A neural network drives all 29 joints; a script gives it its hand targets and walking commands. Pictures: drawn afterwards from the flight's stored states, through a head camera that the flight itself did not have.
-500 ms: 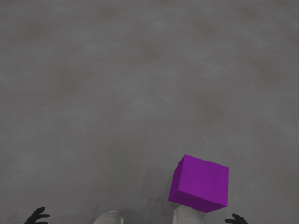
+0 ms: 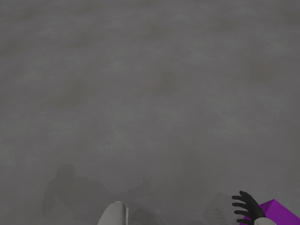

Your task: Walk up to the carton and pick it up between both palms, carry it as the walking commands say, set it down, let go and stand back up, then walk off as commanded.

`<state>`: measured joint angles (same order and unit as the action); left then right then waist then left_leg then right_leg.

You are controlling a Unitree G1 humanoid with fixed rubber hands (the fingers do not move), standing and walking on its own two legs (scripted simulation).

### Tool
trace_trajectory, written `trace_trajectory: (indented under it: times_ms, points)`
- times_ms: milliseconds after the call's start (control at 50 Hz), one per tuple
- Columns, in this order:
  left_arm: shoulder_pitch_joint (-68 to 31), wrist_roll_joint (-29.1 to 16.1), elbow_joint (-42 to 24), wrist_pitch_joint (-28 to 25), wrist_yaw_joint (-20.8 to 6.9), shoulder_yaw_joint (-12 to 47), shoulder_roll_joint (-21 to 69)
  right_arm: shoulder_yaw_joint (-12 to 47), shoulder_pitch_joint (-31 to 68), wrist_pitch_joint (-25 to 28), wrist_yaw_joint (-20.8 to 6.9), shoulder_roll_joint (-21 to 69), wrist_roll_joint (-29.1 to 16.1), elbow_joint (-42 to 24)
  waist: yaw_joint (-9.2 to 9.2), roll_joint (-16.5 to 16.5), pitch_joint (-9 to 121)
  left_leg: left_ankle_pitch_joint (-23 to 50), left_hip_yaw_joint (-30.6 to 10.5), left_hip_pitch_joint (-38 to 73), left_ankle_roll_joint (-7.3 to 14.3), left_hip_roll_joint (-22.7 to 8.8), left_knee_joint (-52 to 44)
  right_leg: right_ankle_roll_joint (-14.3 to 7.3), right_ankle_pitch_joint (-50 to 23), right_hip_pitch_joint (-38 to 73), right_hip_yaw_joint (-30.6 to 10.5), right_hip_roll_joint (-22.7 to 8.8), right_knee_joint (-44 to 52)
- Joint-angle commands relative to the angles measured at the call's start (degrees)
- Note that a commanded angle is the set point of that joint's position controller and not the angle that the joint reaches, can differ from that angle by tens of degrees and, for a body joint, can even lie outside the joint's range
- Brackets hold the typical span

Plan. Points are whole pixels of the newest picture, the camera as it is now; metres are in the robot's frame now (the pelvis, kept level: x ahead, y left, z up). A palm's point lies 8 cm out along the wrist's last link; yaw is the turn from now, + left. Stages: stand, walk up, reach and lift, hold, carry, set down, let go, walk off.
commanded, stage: walk off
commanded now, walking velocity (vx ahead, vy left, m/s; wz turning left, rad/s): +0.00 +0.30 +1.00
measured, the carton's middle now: out of the picture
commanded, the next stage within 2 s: none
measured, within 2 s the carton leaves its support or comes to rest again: neither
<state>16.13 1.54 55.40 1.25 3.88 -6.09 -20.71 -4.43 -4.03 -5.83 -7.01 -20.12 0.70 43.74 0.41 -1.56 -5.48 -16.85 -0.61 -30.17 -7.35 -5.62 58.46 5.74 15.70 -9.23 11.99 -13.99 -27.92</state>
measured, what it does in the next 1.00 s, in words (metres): steps to the left, turning left: left foot, then right foot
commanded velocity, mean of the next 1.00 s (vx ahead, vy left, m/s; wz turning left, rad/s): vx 0.00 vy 0.30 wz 1.00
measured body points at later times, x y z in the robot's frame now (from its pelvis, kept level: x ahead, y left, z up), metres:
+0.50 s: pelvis -0.01 +0.17 -0.01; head +0.04 +0.16 +0.43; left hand -0.06 +0.47 -0.12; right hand +0.20 -0.03 -0.16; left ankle +0.02 +0.26 -0.72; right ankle +0.06 +0.09 -0.74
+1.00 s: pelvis -0.12 +0.31 -0.01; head -0.10 +0.37 +0.43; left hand -0.31 +0.57 -0.15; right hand +0.17 +0.25 -0.13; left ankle -0.17 +0.41 -0.74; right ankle -0.01 +0.21 -0.66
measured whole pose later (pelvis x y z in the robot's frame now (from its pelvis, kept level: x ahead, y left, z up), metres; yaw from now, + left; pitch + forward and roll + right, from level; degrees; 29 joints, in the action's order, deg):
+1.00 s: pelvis -0.12 +0.31 -0.01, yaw +56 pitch +1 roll +0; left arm 8.1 0.6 50.8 4.4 3.3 -5.2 -19.7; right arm -2.6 -8.1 -2.9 -3.4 -15.3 1.8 47.1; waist -1.8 3.3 -6.3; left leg -12.6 0.1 -21.8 1.8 2.1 33.8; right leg 5.0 29.2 -29.1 5.4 -9.7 -66.8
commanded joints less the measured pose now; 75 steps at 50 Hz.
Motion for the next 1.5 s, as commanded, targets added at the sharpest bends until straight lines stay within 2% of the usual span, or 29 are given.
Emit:
trace_trajectory:
  times_ms: [0,80,100,120,140,160,180,240,340,420,440,460,480,540,580,700,780,820,840,860,960,1060,1160,1180,1200,1220,1260,1320,1480]
  points:
    - [2.0,0.2,-2.2,-0.9,-1.1,-2.5,-12.5,1.0,6.3,0.9,0.8,2.4,-0.8,-5.4,2.18,16.8,2.8,-2.4,6.7,3.5,0.0,0.0,-11.2,-9.0,-33.2,0.9,0.7,-9.3,4.8]
    - [0.3,-0.7,-2.7,0.0,-2.2,-3.1,-13.4,-0.5,-0.7,2.0,2.9,1.0,-0.3,-2.2,-1.66,18.0,7.6,-0.7,11.0,12.9,2.0,2.8,-22.6,-7.1,-29.8,3.1,2.0,-10.8,-4.6]
    - [0.1,-0.7,-2.8,0.2,-2.5,-2.7,-11.6,-1.6,-6.2,2.8,3.4,-1.2,0.6,0.2,-4.64,12.4,9.9,3.7,9.7,20.7,3.5,3.7,-29.4,-5.6,-24.1,-0.3,4.1,-9.2,-14.2]
    - [-0.2,-0.1,-3.7,0.3,-2.9,-1.4,-7.4,-3.1,-12.0,3.5,3.6,-7.3,1.9,2.4,-7.70,-1.6,10.1,21.9,-0.2,32.9,6.8,-0.6,-34.1,-2.7,5.0,-15.4,5.5,-4.0,-29.8]
    - [-3.5,0.0,-8.7,1.4,-2.5,-0.2,-1.3,-4.1,-14.1,3.9,3.0,-17.3,1.3,2.0,-7.75,-19.3,11.8,49.2,-21.3,34.2,14.8,-14.1,-34.0,0.3,32.5,-32.9,1.8,5.6,-42.7]
    - [-5.4,-0.3,-9.3,2.6,-1.4,0.2,-2.3,-4.4,-16.0,4.2,2.9,-17.7,0.4,2.8,-7.88,-16.5,15.5,63.4,-15.5,35.7,20.1,-13.3,-30.1,-0.1,29.9,-32.9,-6.6,3.3,-49.3]
    - [-6.5,-1.3,-10.7,2.7,-0.9,0.3,-3.1,-3.9,-14.0,3.9,3.7,-15.5,0.6,1.8,-7.68,-19.1,15.9,48.2,-17.0,30.9,21.0,-12.2,-33.1,-0.3,25.2,-32.4,-8.3,4.3,-48.5]
    - [-0.8,-0.8,-5.4,2.6,0.5,-0.6,-6.6,-1.2,0.4,2.7,4.4,-6.4,1.4,-1.2,-1.35,-14.8,10.9,32.0,-11.0,17.5,17.8,-2.8,-33.9,-0.8,10.4,-22.5,-8.4,4.4,-43.0]
    - [-2.5,-1.7,-6.0,2.3,0.8,0.5,-2.8,-0.3,-2.3,2.2,2.8,-4.7,2.0,-1.2,-0.82,-8.9,9.6,27.8,-19.8,10.3,19.7,-2.5,-36.4,-5.3,9.7,-11.7,-8.9,9.7,-25.6]
    - [4.8,-2.5,-3.4,1.8,1.4,0.3,-2.8,0.0,0.0,1.5,2.2,-5.1,1.0,-1.9,3.03,-5.8,8.9,9.2,-25.1,2.9,14.5,2.0,-39.3,-5.9,1.1,5.4,-11.0,11.4,-4.1]
    - [10.6,-1.5,-2.1,1.2,1.9,-0.7,-5.7,0.6,0.3,1.7,2.2,-3.8,-0.3,-2.5,5.62,1.0,8.8,-0.4,-20.7,-5.4,9.6,6.9,-33.5,-7.2,2.2,15.8,-16.4,3.9,11.0]
    - [6.7,-0.3,-4.0,0.8,2.2,-2.1,-13.1,0.9,-4.5,1.8,2.4,0.8,-0.5,-2.3,1.92,20.5,11.0,-14.5,-7.4,-11.3,6.1,13.1,-8.4,-10.7,11.4,17.8,-36.4,-20.7,18.3]
    - [2.5,0.0,-5.1,1.5,2.4,-1.9,-12.9,-0.4,-0.2,1.2,2.0,-5.2,3.4,-3.7,3.30,15.5,5.9,-11.0,-4.8,-12.7,4.0,6.0,3.5,-16.2,8.9,2.2,-38.0,-25.5,23.1]
    - [-7.3,-0.9,-5.5,0.3,1.1,0.0,-4.5,-1.9,-6.1,0.0,0.0,-5.2,3.1,-0.9,-4.52,7.3,3.5,0.3,-4.6,-5.6,2.0,2.9,20.0,-9.9,-7.3,-3.8,-14.4,-10.8,14.0]
    - [-6.4,-0.8,-5.4,0.1,0.4,0.1,-3.8,-1.0,-6.7,0.3,-0.1,-2.3,0.8,-0.3,-3.84,8.3,3.7,2.8,-1.7,-4.4,1.2,2.8,16.9,-8.6,-11.8,-3.3,-7.0,-6.8,9.7]
    - [1.2,0.4,-3.7,-0.2,-1.2,-2.4,-11.3,0.9,4.0,1.1,1.0,2.1,-0.8,-4.7,1.89,16.6,2.5,-2.0,5.9,1.5,-0.2,-0.6,-9.2,-10.0,-23.2,1.2,0.4,-10.9,7.3]
    - [0.3,-0.8,-3.8,0.3,-2.3,-3.3,-13.3,0.1,0.5,2.0,2.6,1.7,-0.1,-3.0,-0.19,19.4,7.3,-3.0,9.9,9.4,2.0,1.4,-20.5,-7.9,-29.3,4.8,2.4,-12.4,1.3]
    - [0.1,-1.0,-3.5,0.4,-2.7,-2.6,-10.4,-1.6,-8.5,3.2,3.3,-1.8,1.6,1.3,-5.32,9.6,10.3,6.0,8.2,22.4,4.0,3.3,-32.9,-4.6,-18.5,-1.1,6.0,-9.6,-15.3]
    - [-0.7,-0.1,-4.8,1.0,-3.3,-1.2,-5.0,-2.9,-13.1,3.7,3.2,-8.5,2.4,3.0,-6.72,-7.1,8.2,26.5,-5.2,32.5,7.3,-4.4,-35.5,-1.6,20.6,-19.4,7.5,-2.0,-30.8]
    - [-6.9,-0.4,-10.1,2.7,-2.3,-0.1,-0.5,-4.4,-15.7,4.2,2.6,-19.1,1.3,2.6,-9.87,-25.2,12.7,43.5,-20.9,31.1,17.2,-12.6,-36.6,0.6,30.7,-31.7,-1.1,5.9,-39.8]
    - [-1.8,-0.8,-5.6,2.9,0.1,-0.6,-5.5,-0.7,-2.3,3.2,4.4,-5.6,1.0,-0.2,-1.54,-12.1,11.1,39.8,-11.2,21.0,18.0,-2.6,-33.4,-1.1,10.5,-23.3,-8.8,5.0,-41.6]
    - [-4.3,-1.6,-6.2,2.6,0.7,0.5,-2.8,-0.2,-4.9,2.6,3.0,-4.5,1.7,-0.3,-1.63,-7.2,9.8,32.5,-20.6,15.1,20.0,-2.2,-35.9,-4.8,9.7,-15.3,-9.7,9.7,-27.5]
    - [2.4,-2.6,-3.2,1.9,1.5,0.1,-3.8,-0.3,-2.4,1.8,2.2,-5.7,0.8,-0.6,1.60,-5.5,8.2,16.2,-27.4,7.5,12.1,2.7,-41.2,-6.2,2.7,2.9,-12.1,12.2,-4.3]
    - [8.3,-1.9,-1.8,1.3,2.0,-0.7,-6.0,0.1,-0.9,2.0,2.2,-5.1,-0.3,-1.1,4.42,-1.9,8.2,8.4,-24.6,0.5,7.1,6.9,-38.3,-7.3,-0.7,13.2,-14.5,7.5,8.5]
    - [8.3,-0.9,-2.3,0.8,2.4,-2.6,-12.4,0.6,-4.9,2.1,2.2,-0.7,-1.2,-0.5,3.23,18.8,12.0,-11.2,-12.3,-5.5,3.7,14.3,-13.9,-12.2,6.2,19.2,-34.0,-15.5,16.2]
    - [0.4,-0.2,-4.6,1.3,2.5,-2.2,-13.8,-0.4,-3.5,1.6,2.0,-5.1,2.6,-1.6,1.51,16.9,6.4,-11.0,-5.0,-11.1,3.4,8.9,2.0,-17.7,2.2,5.0,-38.2,-24.6,21.7]
    - [-6.7,-0.9,-5.1,0.5,2.0,-0.3,-5.1,-2.0,-3.8,0.8,0.5,-6.8,3.9,-0.9,-2.84,6.7,2.8,-3.2,-7.0,-5.5,2.7,3.2,14.2,-14.4,-5.9,-3.2,-23.8,-15.6,16.5]
    - [-7.0,-1.1,-4.9,-0.1,0.7,-0.1,-4.5,-0.7,-6.6,0.5,-0.6,-2.3,1.1,0.5,-3.55,9.1,3.3,1.7,-2.7,-4.1,1.2,2.4,13.0,-9.1,-13.7,-1.7,-7.6,-6.8,9.7]
    - [0.7,-0.4,-3.1,-0.4,-1.9,-2.8,-13.4,0.8,3.0,1.9,1.6,1.9,-0.2,-2.9,0.94,17.9,6.2,-2.3,8.9,7.9,1.4,1.6,-16.8,-8.3,-30.4,2.3,2.0,-10.7,3.8]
